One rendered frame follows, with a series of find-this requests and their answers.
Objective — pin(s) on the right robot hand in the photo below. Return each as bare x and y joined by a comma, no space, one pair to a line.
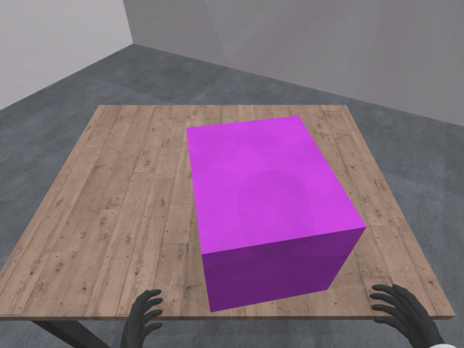
412,321

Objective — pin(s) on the table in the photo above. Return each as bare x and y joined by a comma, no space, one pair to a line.
120,219

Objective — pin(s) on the carton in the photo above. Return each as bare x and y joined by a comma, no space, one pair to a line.
273,219

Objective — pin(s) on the left robot hand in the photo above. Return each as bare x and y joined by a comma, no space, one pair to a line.
134,331

